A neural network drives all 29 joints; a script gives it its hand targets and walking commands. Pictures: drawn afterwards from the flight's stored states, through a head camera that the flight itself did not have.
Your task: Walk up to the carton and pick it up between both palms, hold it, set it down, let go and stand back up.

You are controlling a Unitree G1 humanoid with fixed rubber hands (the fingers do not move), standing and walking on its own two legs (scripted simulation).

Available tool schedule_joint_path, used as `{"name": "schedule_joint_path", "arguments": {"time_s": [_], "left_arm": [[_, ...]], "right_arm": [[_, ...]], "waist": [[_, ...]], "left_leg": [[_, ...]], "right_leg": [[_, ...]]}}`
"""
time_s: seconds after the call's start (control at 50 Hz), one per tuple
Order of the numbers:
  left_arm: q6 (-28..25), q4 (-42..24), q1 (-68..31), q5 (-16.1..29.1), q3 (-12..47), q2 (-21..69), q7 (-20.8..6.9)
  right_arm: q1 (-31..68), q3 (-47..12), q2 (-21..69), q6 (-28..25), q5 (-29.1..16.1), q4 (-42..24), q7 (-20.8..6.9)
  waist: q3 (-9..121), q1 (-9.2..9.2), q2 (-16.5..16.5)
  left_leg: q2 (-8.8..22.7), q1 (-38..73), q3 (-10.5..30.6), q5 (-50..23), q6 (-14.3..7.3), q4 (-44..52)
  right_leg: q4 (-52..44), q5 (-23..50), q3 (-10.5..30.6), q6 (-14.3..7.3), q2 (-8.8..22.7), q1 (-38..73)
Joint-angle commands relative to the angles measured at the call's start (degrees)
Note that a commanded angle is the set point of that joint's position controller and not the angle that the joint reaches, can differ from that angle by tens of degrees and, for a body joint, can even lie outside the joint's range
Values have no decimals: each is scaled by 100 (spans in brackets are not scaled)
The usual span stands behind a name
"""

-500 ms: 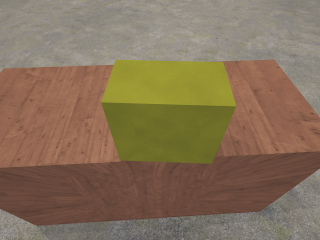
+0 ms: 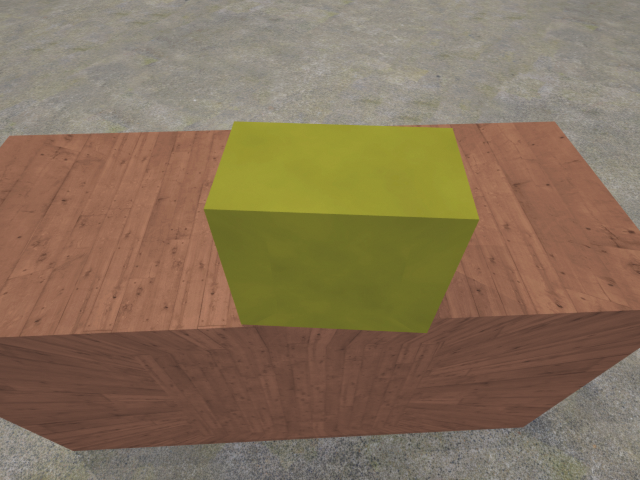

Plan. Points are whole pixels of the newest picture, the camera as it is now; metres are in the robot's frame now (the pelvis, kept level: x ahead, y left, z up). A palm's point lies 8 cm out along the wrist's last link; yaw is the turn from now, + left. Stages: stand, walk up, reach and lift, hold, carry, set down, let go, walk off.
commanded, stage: walk up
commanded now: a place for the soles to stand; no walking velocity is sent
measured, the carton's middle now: (337, 234) +0.43 -0.01 +0.06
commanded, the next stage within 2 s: reach and lift in 0.36 s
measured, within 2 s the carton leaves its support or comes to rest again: neither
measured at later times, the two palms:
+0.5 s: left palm out of the picture +0.12 +0.28 -0.11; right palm out of the picture +0.12 -0.28 -0.12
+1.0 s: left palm (123, 439) +0.19 +0.26 -0.05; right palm (530, 441) +0.19 -0.25 -0.06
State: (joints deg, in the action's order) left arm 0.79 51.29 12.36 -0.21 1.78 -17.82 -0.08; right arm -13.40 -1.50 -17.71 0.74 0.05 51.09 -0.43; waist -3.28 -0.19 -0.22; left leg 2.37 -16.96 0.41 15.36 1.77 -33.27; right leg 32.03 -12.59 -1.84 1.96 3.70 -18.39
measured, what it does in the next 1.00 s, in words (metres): stands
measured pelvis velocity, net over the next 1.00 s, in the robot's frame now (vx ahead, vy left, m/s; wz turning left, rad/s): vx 0.04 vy -0.01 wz -0.01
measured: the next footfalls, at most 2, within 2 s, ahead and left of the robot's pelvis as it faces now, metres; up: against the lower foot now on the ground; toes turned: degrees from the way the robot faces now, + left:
none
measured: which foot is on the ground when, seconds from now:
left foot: down 0.00-1.00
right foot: down 0.00-1.00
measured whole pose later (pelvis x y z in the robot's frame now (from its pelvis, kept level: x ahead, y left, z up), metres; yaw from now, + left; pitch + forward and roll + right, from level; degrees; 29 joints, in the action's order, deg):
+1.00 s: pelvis +0.04 -0.01 +0.01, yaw +0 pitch -6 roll +0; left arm 18.6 19.3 12.8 -0.1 -5.5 -15.5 0.3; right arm -11.5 3.5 -11.8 -4.4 0.5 34.6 -2.5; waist -7.1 -0.8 1.0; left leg 4.1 -3.4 -1.4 15.1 3.0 -24.8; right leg 24.8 -13.7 -0.9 1.4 1.7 -4.9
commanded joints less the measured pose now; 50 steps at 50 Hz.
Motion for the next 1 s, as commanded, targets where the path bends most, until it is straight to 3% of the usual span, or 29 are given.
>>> {"name": "schedule_joint_path", "arguments": {"time_s": [0.0, 0.12, 0.34, 0.36, 0.38, 0.4, 0.42, 0.44, 0.46, 0.48, 0.5, 0.54, 0.6, 0.72, 0.78, 0.86, 0.98], "left_arm": [[-49, -261, 100, -4, -176, -790, 15], [-52, -276, 105, -3, -160, -748, 16], [-27, -293, -65, 9, -218, -912, 16], [1091, -2240, -2812, 160, -563, -1086, 155], [1638, -2394, -2077, -67, -486, -680, 284], [1796, -2590, -2056, -299, -692, -591, 277], [1848, -2013, -1230, -180, -458, -112, 169], [1976, -2170, -1351, -128, -506, -423, 120], [2183, -2391, -1266, -84, -396, -468, 99], [2368, -2759, -1354, -199, -496, -538, 88], [2550, -2945, -1208, -233, -529, -521, 59], [2608, -2831, -683, -277, -710, -605, -30], [2520, -3027, -344, -545, -1035, -568, -31], [2275, -3234, -774, -357, -993, -502, 11], [2080, -3498, -867, -194, -969, -499, 45], [1775, -3811, -632, -34, -918, -439, 81], [1368, -3858, 76, 112, -870, -281, 16]], "right_arm": [[-148, 188, -818, -46, -13, -275, 29], [-54, 206, -853, -16, -23, -310, 24], [-184, 169, -714, -35, 7, -294, 13], [2922, 1093, -165, -828, 829, -598, -34], [2218, 1142, -692, -828, 869, -313, -204], [2077, 1124, -875, -767, 842, -518, -272], [1626, 1246, -814, -753, 871, -56, -338], [1555, 1169, -641, -864, 784, -62, -348], [1413, 1137, -582, -932, 606, -124, -353], [1421, 1164, -634, -865, 408, -265, -364], [1244, 1067, -595, -734, 279, -608, -332], [966, 879, -559, -701, 259, -807, -201], [794, 625, -758, -637, 72, -922, -200], [971, 555, -243, -436, 163, -1700, -199], [792, 553, -31, -405, 112, -2003, -217], [460, 663, -8, -514, 44, -2171, -211], [154, 822, -250, -879, 2, -2201, -158]], "waist": [[314, -22, -34], [282, -46, -191], [237, 56, 237], [678, -24, -374], [-232, 159, -803], [-40, 98, -1066], [-158, 105, -273], [465, 65, 68], [553, 111, 164], [728, 122, 270], [461, 106, 331], [298, -62, 611], [362, -75, 201], [-437, -82, 121], [-359, -62, 12], [11, 27, -99], [324, 42, 33]], "left_leg": [[333, -127, 538, -331, -429, 715], [377, -219, 613, -262, -459, 837], [149, -67, 394, -48, -352, 547], [59, -883, -628, 1906, -166, 216], [268, -2573, -630, 2935, -509, 699], [558, -3481, -578, 3295, -764, 1100], [305, -3732, -776, 1979, -543, 751], [166, -2142, -664, 961, -222, 198], [53, -693, -548, 544, -24, -91], [-50, 69, -626, 889, 6, -197], [-59, 39, -670, 1414, -82, -42], [-162, 457, -635, 461, -142, 5], [-302, 237, -764, -469, -34, 573], [-424, 392, -853, 17, -64, 985], [-403, 553, -830, -42, -67, 1126], [-407, 970, -744, -534, 24, 1212], [-457, 1519, -607, -1680, 185, 1260]], "right_leg": [[-525, 44, 440, -455, 265, 279], [-413, 43, 342, -411, 202, 340], [-934, -467, 661, -502, 446, 140], [359, -1637, -322, -413, -495, 332], [916, -1405, -476, -296, -812, 1497], [1335, -864, -594, -181, -1017, 2634], [1337, -460, -388, -384, -701, 2457], [954, -300, -351, -500, -422, 1381], [459, -323, -414, -513, -364, 444], [102, -863, -370, -447, -408, 175], [-119, -1455, -294, -474, -409, 306], [-361, -1060, -167, -543, -252, 426], [-290, 431, -210, -321, -488, 1737], [-949, -169, 16, -210, -421, 1281], [-1127, -111, 65, -198, -390, 1249], [-1246, 396, 52, -170, -416, 1360], [-1414, 1163, -93, -86, -607, 1621]]}}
